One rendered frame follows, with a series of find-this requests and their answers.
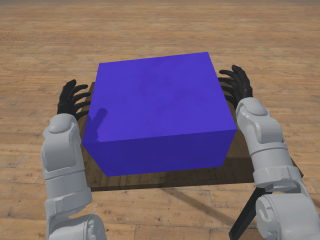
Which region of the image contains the right robot upper arm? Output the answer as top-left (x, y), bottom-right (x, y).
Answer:
top-left (255, 193), bottom-right (320, 240)

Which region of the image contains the robot right forearm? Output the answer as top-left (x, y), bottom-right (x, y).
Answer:
top-left (235, 97), bottom-right (320, 219)

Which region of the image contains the table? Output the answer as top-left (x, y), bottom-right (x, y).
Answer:
top-left (77, 77), bottom-right (304, 240)

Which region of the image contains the carton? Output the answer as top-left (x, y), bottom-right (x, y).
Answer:
top-left (82, 52), bottom-right (237, 177)

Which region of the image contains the robot left hand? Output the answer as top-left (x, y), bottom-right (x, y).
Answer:
top-left (57, 79), bottom-right (91, 121)

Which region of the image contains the left robot upper arm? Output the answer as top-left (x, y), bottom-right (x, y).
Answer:
top-left (49, 214), bottom-right (107, 240)

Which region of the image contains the robot left forearm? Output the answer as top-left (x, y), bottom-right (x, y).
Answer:
top-left (40, 113), bottom-right (93, 240)

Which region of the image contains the robot right hand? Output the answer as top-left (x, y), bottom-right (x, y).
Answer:
top-left (218, 65), bottom-right (253, 110)

